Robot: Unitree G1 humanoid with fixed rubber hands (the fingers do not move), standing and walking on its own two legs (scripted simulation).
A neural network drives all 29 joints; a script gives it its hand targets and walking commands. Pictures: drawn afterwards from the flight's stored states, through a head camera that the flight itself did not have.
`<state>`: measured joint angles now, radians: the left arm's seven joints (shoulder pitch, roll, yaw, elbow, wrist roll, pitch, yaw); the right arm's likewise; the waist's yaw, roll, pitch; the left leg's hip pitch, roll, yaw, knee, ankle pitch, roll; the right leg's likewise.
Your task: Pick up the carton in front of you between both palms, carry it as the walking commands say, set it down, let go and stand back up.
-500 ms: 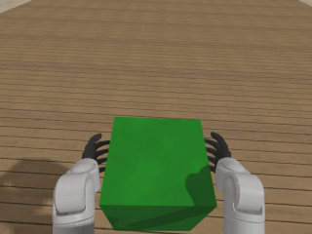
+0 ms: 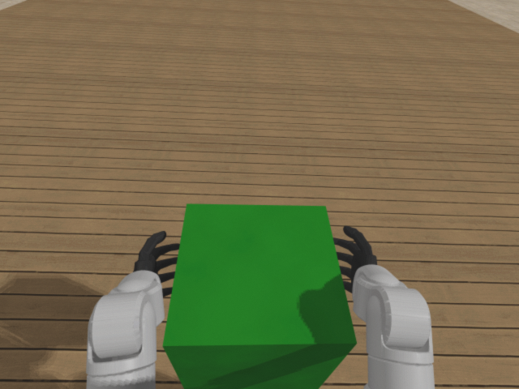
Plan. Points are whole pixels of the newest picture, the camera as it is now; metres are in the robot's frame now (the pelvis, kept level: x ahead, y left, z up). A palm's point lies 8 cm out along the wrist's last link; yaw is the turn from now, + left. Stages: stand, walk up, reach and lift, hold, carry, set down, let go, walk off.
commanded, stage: carry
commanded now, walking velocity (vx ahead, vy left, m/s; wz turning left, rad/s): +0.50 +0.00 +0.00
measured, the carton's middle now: (254, 304) +0.27 +0.00 +0.02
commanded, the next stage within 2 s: none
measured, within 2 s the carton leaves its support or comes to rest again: neither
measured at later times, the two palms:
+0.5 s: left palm (181, 151) +0.58 +0.16 +0.09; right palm (319, 149) +0.59 -0.14 +0.09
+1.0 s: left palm (197, 87) +0.92 +0.16 +0.09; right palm (298, 87) +0.93 -0.13 +0.09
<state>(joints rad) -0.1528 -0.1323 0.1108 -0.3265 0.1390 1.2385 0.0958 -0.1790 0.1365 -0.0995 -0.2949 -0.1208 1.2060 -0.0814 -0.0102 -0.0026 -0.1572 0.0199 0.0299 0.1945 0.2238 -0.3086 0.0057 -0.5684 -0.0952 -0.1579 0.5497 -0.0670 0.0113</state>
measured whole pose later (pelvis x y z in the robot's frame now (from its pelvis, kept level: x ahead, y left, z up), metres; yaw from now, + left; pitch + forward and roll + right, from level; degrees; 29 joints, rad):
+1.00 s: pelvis +0.66 +0.01 -0.01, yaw +1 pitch +3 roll -1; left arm -0.15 -0.13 0.10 -0.37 0.13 1.24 0.10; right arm -0.17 0.14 -0.10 -0.35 -0.12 1.21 -0.08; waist 0.00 0.00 -0.11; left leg 0.08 0.06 0.20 0.24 -0.37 -0.03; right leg -0.53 -0.08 -0.19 0.50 -0.04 -0.01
